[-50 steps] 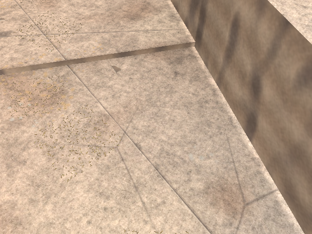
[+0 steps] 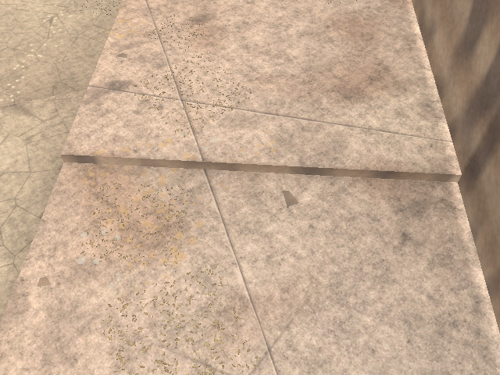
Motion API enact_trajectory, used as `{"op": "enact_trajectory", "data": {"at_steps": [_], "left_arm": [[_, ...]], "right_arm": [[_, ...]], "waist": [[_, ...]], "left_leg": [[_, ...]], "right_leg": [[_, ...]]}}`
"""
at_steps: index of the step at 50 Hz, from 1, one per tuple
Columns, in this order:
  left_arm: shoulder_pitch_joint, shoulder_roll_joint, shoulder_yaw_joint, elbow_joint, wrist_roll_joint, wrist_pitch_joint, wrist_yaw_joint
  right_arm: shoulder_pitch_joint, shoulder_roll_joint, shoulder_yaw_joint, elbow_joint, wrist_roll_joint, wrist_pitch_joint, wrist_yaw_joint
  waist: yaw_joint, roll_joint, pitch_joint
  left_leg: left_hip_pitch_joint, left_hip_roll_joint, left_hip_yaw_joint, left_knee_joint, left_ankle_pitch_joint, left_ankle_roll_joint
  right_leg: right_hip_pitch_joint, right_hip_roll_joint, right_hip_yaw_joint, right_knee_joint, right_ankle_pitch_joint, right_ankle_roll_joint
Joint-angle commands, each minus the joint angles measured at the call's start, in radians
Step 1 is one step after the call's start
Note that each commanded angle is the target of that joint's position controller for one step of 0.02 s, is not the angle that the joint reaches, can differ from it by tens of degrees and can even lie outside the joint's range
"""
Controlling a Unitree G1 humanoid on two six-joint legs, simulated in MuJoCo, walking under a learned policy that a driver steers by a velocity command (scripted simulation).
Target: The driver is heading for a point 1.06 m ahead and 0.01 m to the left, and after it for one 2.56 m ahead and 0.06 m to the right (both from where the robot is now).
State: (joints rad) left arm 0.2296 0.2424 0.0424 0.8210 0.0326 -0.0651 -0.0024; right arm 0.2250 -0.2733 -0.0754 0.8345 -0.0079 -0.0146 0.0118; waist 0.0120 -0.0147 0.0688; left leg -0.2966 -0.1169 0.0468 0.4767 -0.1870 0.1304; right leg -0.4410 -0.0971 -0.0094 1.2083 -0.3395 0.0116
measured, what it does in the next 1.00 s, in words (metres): walks ahead: right foot, then left foot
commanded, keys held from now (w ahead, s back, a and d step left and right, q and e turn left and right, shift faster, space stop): w+q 0.18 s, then w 0.82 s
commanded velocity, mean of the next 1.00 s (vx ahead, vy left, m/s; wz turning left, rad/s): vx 0.50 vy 0.00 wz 0.24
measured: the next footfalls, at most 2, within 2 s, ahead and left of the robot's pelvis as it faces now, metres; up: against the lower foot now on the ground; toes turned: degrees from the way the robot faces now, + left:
right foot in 0.38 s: +0.40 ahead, -0.11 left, +0.00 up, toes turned +10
left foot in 0.90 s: +0.63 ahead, +0.14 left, +0.00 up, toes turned +15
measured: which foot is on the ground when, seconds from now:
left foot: down 0.00-0.38, up 0.40-0.88, down 0.90-1.00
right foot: up 0.00-0.36, down 0.38-0.92, up 0.94-1.00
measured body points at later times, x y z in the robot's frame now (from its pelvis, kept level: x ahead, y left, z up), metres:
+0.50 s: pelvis +0.29 -0.04 +0.00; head +0.31 -0.05 +0.45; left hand +0.38 +0.24 -0.10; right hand +0.37 -0.31 -0.14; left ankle +0.13 +0.05 -0.65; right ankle +0.36 -0.11 -0.73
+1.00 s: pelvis +0.54 +0.05 +0.00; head +0.57 +0.07 +0.45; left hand +0.47 +0.30 -0.15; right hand +0.75 -0.16 -0.11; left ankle +0.59 +0.13 -0.73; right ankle +0.42 -0.10 -0.65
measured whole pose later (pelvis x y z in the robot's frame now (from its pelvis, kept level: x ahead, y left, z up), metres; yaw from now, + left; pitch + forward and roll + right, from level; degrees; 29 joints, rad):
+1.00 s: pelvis +0.54 +0.05 +0.00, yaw +12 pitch +0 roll -1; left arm 0.37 0.24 0.03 0.98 0.01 -0.06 -0.01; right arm 0.12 -0.25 -0.03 0.84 -0.03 -0.07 0.01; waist 0.04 -0.01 0.05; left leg -0.36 -0.03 0.08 0.52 -0.17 0.09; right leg -0.22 0.02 0.00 1.04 -0.41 -0.08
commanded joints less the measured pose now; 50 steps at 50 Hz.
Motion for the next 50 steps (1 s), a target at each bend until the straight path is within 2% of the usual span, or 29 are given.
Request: {"op": "enact_trajectory", "data": {"at_steps": [1, 3, 7, 13, 16, 17, 18, 19, 20, 21, 22, 23, 24, 25, 27, 29, 31, 34, 37, 40, 42, 43, 44, 45, 46, 47, 48, 49, 50], "left_arm": [[0.079, 0.087, 0.02, -0.048, 0.02, 0.026, -0.006], [0.02, 0.079, 0.017, -0.071, 0.017, 0.038, -0.01], [-0.151, 0.084, 0.013, -0.128, 0.011, 0.038, -0.013], [-0.294, 0.079, -0.003, -0.173, -0.001, 0.017, -0.03], [-0.237, 0.104, 0.001, -0.162, -0.001, 0.004, -0.026], [-0.173, 0.123, 0.008, -0.141, -0.002, -0.001, -0.02], [-0.06, 0.141, 0.018, -0.102, -0.002, -0.008, -0.01], [0.071, 0.171, 0.029, -0.069, 0.005, -0.021, 0.002], [0.202, 0.254, 0.046, -0.067, 0.029, -0.028, 0.017], [0.203, 0.315, 0.066, -0.039, 0.02, -0.013, 0.009], [0.116, 0.207, 0.045, -0.052, -0.006, -0.003, 0.001], [0.046, 0.145, 0.031, -0.062, -0.014, -0.004, -0.003], [0.015, 0.115, 0.022, -0.057, -0.006, -0.006, -0.003], [0.024, 0.102, 0.016, -0.04, -0.009, -0.012, 0.001], [0.062, 0.098, 0.012, -0.005, -0.017, -0.028, -0.001], [0.094, 0.109, 0.014, 0.022, -0.027, -0.042, -0.005], [0.12, 0.115, 0.016, 0.044, -0.03, -0.043, -0.005], [0.154, 0.111, 0.013, 0.074, -0.032, -0.039, -0.006], [0.196, 0.13, 0.014, 0.104, -0.031, -0.04, -0.006], [0.22, 0.138, 0.013, 0.131, -0.027, -0.035, 0.0], [0.215, 0.144, 0.014, 0.145, -0.023, -0.028, 0.006], [0.203, 0.157, 0.018, 0.149, -0.02, -0.024, 0.007], [0.194, 0.158, 0.018, 0.152, -0.021, -0.019, 0.007], [0.192, 0.145, 0.013, 0.152, -0.023, -0.014, 0.007], [0.191, 0.115, 0.002, 0.116, -0.024, -0.015, 0.004], [0.307, 0.028, -0.011, 0.106, -0.044, -0.012, -0.004], [0.225, 0.14, 0.016, 0.117, -0.014, -0.005, 0.003], [0.157, 0.128, 0.019, 0.097, -0.017, -0.011, -0.005], [0.13, 0.099, 0.012, 0.096, -0.022, -0.013, -0.008]], "right_arm": [[0.048, -0.118, -0.025, -0.046, 0.012, -0.035, -0.004], [0.08, -0.141, -0.031, -0.04, 0.009, -0.042, -0.002], [0.163, -0.142, -0.031, -0.029, 0.008, -0.041, -0.002], [0.251, -0.144, -0.027, -0.006, -0.002, -0.042, -0.016], [0.22, -0.159, -0.024, -0.004, -0.007, -0.049, -0.026], [0.2, -0.169, -0.025, -0.004, -0.009, -0.052, -0.027], [0.188, -0.176, -0.025, 0.0, -0.01, -0.054, -0.025], [0.188, -0.159, -0.018, 0.002, -0.009, -0.057, -0.02], [0.23, -0.084, 0.003, -0.028, 0.005, -0.061, -0.015], [0.345, -0.061, 0.004, -0.02, 0.016, -0.058, -0.013], [0.272, -0.128, -0.003, 0.001, -0.015, -0.049, -0.02], [0.187, -0.124, -0.001, -0.008, -0.016, -0.05, -0.011], [0.145, -0.106, 0.005, -0.017, -0.015, -0.051, -0.005], [0.126, -0.099, 0.007, -0.021, -0.025, -0.043, 0.002], [0.14, -0.08, 0.014, -0.013, -0.034, -0.027, 0.013], [0.109, -0.069, 0.019, -0.019, -0.037, -0.019, 0.019], [0.018, -0.062, 0.026, -0.046, -0.039, -0.016, 0.024], [-0.113, -0.038, 0.042, -0.084, -0.032, -0.021, 0.03], [-0.202, -0.025, 0.054, -0.107, -0.025, -0.026, 0.03], [-0.244, -0.041, 0.053, -0.119, -0.023, -0.03, 0.025], [-0.235, -0.054, 0.048, -0.118, -0.024, -0.035, 0.019], [-0.195, -0.062, 0.042, -0.105, -0.024, -0.04, 0.014], [-0.101, -0.073, 0.033, -0.071, -0.027, -0.047, 0.006], [0.057, -0.099, 0.019, -0.014, -0.037, -0.057, -0.004], [0.242, -0.177, -0.002, 0.018, -0.059, -0.064, -0.014], [0.266, -0.259, -0.025, 0.034, -0.052, -0.053, -0.014], [0.194, -0.191, -0.015, 0.025, -0.011, -0.045, -0.007], [0.097, -0.138, 0.0, 0.014, -0.005, -0.047, -0.005], [0.049, -0.09, 0.012, 0.011, -0.009, -0.056, -0.001]], "waist": [[0.023, 0.02, -0.091], [0.011, 0.031, -0.069], [-0.05, 0.063, -0.026], [-0.109, 0.082, -0.018], [-0.067, 0.101, -0.02], [-0.036, 0.104, -0.038], [0.017, 0.082, -0.088], [0.078, 0.04, -0.171], [0.102, -0.092, -0.314], [0.039, -0.323, -0.361], [0.019, -0.121, -0.216], [0.014, -0.035, -0.107], [0.002, -0.015, -0.071], [-0.005, -0.044, -0.049], [-0.02, -0.079, -0.063], [-0.027, -0.07, -0.055], [-0.013, -0.063, -0.022], [0.012, -0.058, 0.003], [0.031, -0.048, 0.004], [0.035, -0.056, 0.011], [0.02, -0.059, 0.009], [-0.004, -0.066, -0.007], [-0.045, -0.055, -0.058], [-0.106, -0.021, -0.148], [-0.17, 0.077, -0.28], [-0.105, 0.307, -0.372], [-0.099, 0.12, -0.272], [-0.062, 0.087, -0.143], [-0.037, 0.055, -0.087]], "left_leg": [[0.133, 0.258, -0.31, -0.243, 0.343, 0.163], [0.111, 0.238, -0.302, -0.27, 0.295, 0.157], [0.169, 0.223, -0.332, -0.283, 0.232, 0.127], [0.293, 0.246, -0.342, -0.224, 0.366, 0.095], [0.303, 0.273, -0.351, -0.179, 0.467, 0.056], [0.299, 0.268, -0.342, -0.124, 0.584, 0.04], [0.298, 0.236, -0.312, 0.007, 0.693, 0.023], [0.23, 0.183, -0.267, 0.202, 0.632, 0.004], [0.039, 0.102, -0.207, 0.507, 0.318, -0.026], [-0.205, -0.044, -0.147, 0.72, -0.341, -0.052], [-0.284, 0.033, -0.201, 0.771, -0.271, -0.038], [-0.279, 0.07, -0.191, 0.741, -0.181, -0.042], [-0.264, 0.103, -0.176, 0.695, -0.132, -0.045], [-0.251, 0.121, -0.162, 0.659, -0.116, -0.054], [-0.217, 0.128, -0.137, 0.627, -0.099, -0.074], [-0.257, 0.145, -0.11, 0.59, -0.082, -0.091], [-0.323, 0.176, -0.079, 0.516, -0.022, -0.112], [-0.331, 0.189, -0.032, 0.342, 0.082, -0.13], [-0.274, 0.17, -0.001, 0.198, 0.151, -0.121], [-0.252, 0.16, 0.004, 0.127, 0.135, -0.092], [-0.214, 0.145, 0.009, 0.089, 0.079, -0.064], [-0.153, 0.126, 0.017, 0.064, 0.043, -0.048], [-0.033, 0.095, 0.033, 0.017, 0.035, -0.028], [0.176, 0.093, 0.024, -0.022, 0.055, 0.0], [0.433, 0.315, -0.217, -0.04, -0.028, 0.061], [0.639, 0.549, -0.687, -0.16, -0.095, 0.192], [0.546, 0.498, -0.676, -0.199, -0.16, 0.163], [0.409, 0.46, -0.525, -0.221, -0.123, 0.139], [0.301, 0.415, -0.423, -0.257, -0.016, 0.114]], "right_leg": [[-0.112, -0.025, 0.026, -0.07, 0.033, 0.02], [-0.147, -0.021, 0.014, -0.15, 0.097, 0.036], [-0.24, -0.008, 0.018, -0.348, 0.248, 0.052], [-0.207, 0.042, 0.005, -0.566, 0.34, 0.018], [-0.06, 0.066, 0.011, -0.656, 0.276, -0.033], [0.035, 0.094, -0.002, -0.678, 0.225, -0.051], [0.168, 0.127, -0.022, -0.727, 0.203, -0.071], [0.356, 0.076, 0.023, -0.761, 0.205, -0.101], [0.598, -0.17, 0.337, -0.787, 0.043, -0.167], [0.703, -0.325, 0.744, -0.927, 0.031, -0.273], [0.586, -0.276, 0.692, -0.948, -0.085, -0.248], [0.46, -0.23, 0.526, -0.959, -0.041, -0.23], [0.395, -0.181, 0.419, -0.983, 0.055, -0.206], [0.359, -0.144, 0.341, -0.998, 0.155, -0.193], [0.338, -0.113, 0.261, -1.012, 0.307, -0.193], [0.343, -0.11, 0.216, -1.035, 0.371, -0.211], [0.347, -0.103, 0.183, -1.074, 0.371, -0.222], [0.351, -0.068, 0.118, -1.091, 0.423, -0.209], [0.372, -0.074, 0.084, -1.074, 0.521, -0.197], [0.44, -0.108, 0.085, -1.043, 0.58, -0.19], [0.486, -0.128, 0.083, -0.996, 0.665, -0.182], [0.499, -0.126, 0.069, -0.937, 0.78, -0.17], [0.5, -0.11, 0.048, -0.817, 0.891, -0.156], [0.432, -0.067, 0.012, -0.632, 0.872, -0.136], [0.238, -0.014, -0.035, -0.327, 0.551, -0.116], [-0.105, 0.178, -0.054, 0.001, -0.176, -0.086], [-0.197, 0.12, 0.068, 0.058, -0.158, -0.106], [-0.208, 0.076, 0.069, 0.033, -0.06, -0.112], [-0.168, 0.042, 0.065, -0.022, 0.005, -0.106]]}}
Keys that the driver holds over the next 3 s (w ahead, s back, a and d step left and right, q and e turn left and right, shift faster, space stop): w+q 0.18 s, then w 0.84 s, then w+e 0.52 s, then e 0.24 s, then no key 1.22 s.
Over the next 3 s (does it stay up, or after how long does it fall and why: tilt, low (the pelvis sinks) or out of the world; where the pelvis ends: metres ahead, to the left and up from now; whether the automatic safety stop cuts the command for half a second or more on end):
stays up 1.03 0.05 0.02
